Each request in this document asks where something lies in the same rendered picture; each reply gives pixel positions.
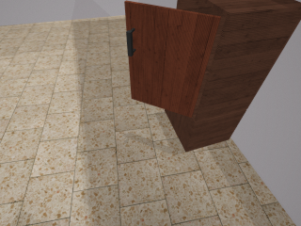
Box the cupboard door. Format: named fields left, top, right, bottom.
left=124, top=0, right=221, bottom=118

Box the handle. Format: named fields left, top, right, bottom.
left=126, top=28, right=136, bottom=57

